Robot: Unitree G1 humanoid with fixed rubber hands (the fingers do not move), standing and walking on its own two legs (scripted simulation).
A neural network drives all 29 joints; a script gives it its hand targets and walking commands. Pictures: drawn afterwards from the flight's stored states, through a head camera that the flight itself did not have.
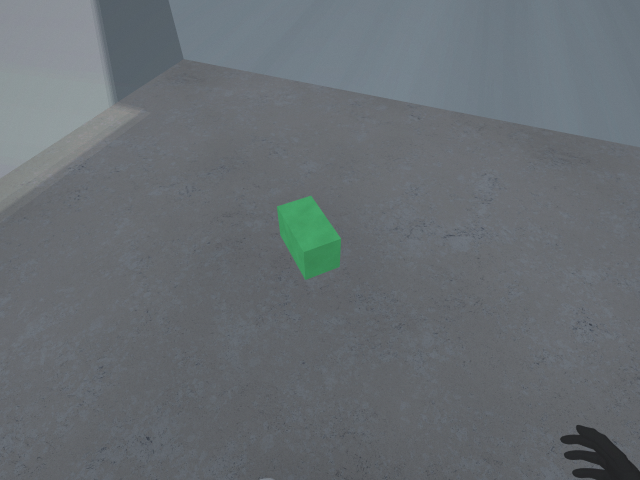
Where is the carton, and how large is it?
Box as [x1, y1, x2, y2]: [277, 196, 340, 279]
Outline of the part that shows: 311,196 277,206 280,234 305,279 339,266 340,238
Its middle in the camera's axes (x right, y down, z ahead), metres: -0.04 -0.01 +1.58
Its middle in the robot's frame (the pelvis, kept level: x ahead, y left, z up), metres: +1.12 +0.12 -0.68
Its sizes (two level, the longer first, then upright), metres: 0.269 0.152 0.169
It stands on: the floor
